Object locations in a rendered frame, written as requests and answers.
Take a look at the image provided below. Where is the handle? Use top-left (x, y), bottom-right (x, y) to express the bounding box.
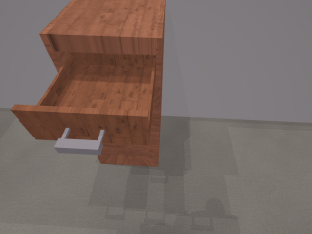
top-left (54, 128), bottom-right (105, 156)

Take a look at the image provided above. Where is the drawer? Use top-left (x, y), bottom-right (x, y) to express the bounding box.
top-left (11, 52), bottom-right (156, 146)

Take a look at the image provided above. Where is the cabinet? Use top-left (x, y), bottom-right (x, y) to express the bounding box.
top-left (39, 0), bottom-right (166, 167)

